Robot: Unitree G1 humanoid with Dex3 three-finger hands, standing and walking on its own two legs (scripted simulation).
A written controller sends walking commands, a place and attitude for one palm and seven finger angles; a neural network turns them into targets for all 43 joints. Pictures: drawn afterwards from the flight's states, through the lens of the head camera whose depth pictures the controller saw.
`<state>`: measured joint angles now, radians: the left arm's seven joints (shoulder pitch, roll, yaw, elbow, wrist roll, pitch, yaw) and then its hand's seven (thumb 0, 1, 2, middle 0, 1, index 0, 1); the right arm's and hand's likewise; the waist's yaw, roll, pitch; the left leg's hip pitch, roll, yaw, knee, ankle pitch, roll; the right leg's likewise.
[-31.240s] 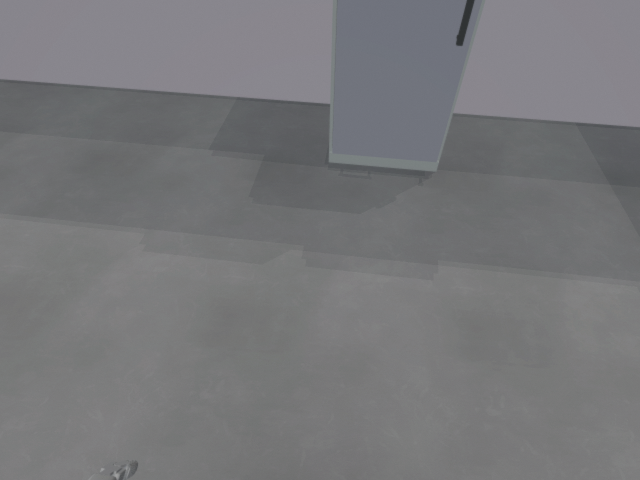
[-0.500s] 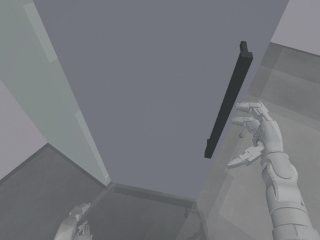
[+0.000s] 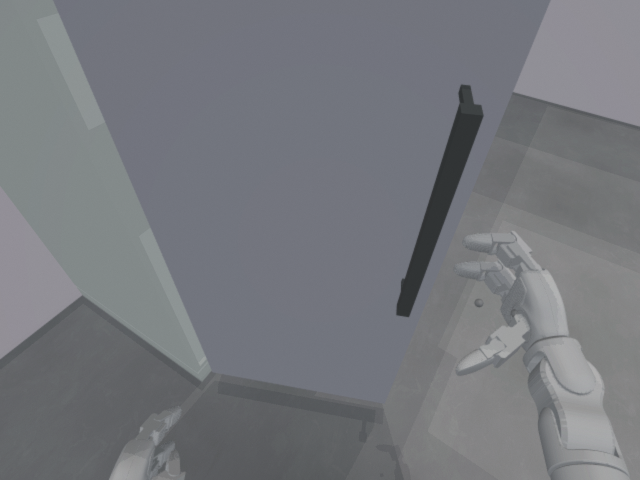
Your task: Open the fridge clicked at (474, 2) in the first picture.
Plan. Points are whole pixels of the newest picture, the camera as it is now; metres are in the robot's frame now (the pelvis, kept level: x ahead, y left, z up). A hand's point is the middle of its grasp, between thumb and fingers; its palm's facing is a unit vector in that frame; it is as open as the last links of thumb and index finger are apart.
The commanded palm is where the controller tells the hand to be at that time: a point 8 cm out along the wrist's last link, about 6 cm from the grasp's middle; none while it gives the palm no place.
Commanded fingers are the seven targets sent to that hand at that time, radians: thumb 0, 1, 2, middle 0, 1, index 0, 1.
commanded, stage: slip the hand off the handle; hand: right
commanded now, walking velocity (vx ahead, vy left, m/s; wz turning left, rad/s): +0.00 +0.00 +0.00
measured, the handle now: (427, 224) +0.43 -0.12 +0.10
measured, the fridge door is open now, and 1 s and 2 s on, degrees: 68 68 68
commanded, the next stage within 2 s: draw the hand back to the body in 0.46 s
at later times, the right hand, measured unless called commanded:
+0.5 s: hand (476, 364) +0.24 -0.15 +0.09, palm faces -0.08 +0.99 -0.09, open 14.7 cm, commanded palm +0.22 -0.20 +0.10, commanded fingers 0.00 0.55 -0.20 0.25 1.15 0.25 1.15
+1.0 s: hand (532, 354) +0.23 -0.18 +0.13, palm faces +0.28 +0.96 -0.01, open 14.7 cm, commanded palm +0.18 -0.24 +0.14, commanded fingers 0.00 0.48 -0.23 0.25 1.11 0.25 1.11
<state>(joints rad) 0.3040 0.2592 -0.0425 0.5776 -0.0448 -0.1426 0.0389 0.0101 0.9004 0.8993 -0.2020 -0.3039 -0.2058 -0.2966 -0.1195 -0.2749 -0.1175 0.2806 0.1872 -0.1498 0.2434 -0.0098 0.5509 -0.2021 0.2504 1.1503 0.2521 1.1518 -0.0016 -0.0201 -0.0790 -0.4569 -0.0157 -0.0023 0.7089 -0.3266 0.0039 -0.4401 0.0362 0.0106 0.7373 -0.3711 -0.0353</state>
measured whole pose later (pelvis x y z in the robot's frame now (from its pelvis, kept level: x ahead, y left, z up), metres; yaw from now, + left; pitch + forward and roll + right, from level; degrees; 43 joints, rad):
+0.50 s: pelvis +0.00 +0.02 +0.00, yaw -1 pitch +3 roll +1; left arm 0.26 0.25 -0.06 0.54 -0.03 -0.20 0.06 0.01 0.90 0.90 -0.20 -0.30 -0.21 -0.30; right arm 0.21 -0.26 -0.09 -0.04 0.22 -0.11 0.24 -0.01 0.55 -0.20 0.25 1.15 0.25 1.15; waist -0.02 -0.03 -0.07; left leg -0.44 -0.03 0.03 0.73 -0.34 0.03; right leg -0.43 0.02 0.04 0.76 -0.38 -0.01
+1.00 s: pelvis +0.00 +0.02 +0.00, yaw -1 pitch +1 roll +1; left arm 0.24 0.22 -0.08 0.59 -0.02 -0.17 0.08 0.01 0.90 0.90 -0.20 -0.30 -0.21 -0.30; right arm 0.30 -0.20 -0.15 -0.29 0.24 0.07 -0.04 -0.01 0.55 -0.20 0.25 1.15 0.26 1.15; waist -0.06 -0.04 -0.10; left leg -0.37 -0.02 0.03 0.68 -0.33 0.03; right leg -0.36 0.03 0.04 0.71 -0.37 -0.01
